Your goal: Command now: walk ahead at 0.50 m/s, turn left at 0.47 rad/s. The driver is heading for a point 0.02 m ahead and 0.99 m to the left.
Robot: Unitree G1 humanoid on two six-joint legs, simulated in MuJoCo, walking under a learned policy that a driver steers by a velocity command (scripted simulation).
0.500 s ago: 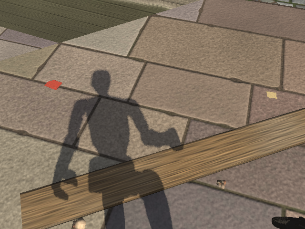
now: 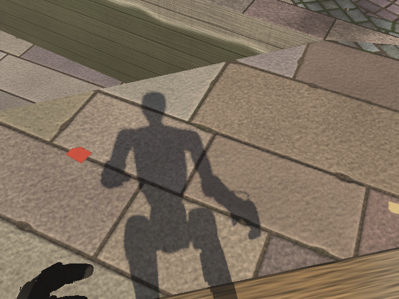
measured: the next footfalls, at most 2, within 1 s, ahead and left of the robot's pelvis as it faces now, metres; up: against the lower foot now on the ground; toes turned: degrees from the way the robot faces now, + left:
right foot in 0.02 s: +0.20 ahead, -0.14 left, +0.00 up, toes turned +4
left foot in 0.50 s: +0.44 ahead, +0.13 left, +0.03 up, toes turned +9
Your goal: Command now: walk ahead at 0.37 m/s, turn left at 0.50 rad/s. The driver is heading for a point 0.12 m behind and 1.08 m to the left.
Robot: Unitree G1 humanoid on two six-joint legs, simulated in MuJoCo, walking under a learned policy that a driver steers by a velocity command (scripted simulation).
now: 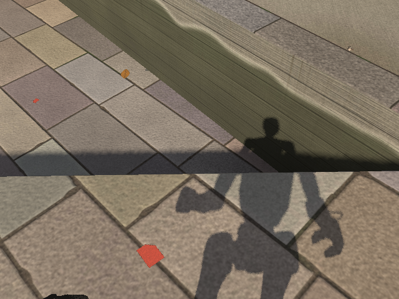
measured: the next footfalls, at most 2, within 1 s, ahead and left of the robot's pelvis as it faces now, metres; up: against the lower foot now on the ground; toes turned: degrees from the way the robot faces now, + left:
left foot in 0.36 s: +0.21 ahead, +0.14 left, +0.00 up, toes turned +3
